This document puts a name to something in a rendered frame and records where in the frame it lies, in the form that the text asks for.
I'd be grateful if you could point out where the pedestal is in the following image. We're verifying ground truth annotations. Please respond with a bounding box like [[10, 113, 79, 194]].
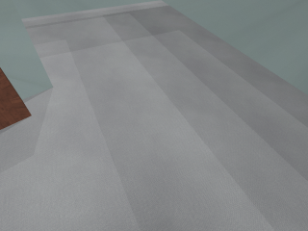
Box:
[[0, 67, 31, 130]]

